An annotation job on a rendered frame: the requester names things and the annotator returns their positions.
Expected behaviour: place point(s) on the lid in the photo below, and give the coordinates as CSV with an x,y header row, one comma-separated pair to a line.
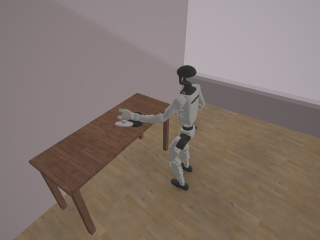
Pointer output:
x,y
120,124

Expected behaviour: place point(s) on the robot right shin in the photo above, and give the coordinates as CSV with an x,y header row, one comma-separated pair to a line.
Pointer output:
x,y
185,157

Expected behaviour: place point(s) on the robot right thigh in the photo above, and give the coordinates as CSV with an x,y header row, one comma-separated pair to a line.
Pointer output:
x,y
185,149

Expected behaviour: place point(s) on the right robot upper arm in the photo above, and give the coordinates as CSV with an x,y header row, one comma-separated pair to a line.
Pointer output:
x,y
201,102

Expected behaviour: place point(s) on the left robot hand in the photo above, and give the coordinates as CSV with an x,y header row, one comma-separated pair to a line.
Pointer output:
x,y
126,114

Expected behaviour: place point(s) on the robot left forearm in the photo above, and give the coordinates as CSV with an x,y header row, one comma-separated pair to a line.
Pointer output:
x,y
153,119

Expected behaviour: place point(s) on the left robot upper arm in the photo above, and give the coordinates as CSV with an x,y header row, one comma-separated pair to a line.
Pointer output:
x,y
176,104

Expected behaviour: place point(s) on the pot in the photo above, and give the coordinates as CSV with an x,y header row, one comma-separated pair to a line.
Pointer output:
x,y
136,123

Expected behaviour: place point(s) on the table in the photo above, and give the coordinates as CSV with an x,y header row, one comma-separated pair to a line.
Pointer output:
x,y
73,161

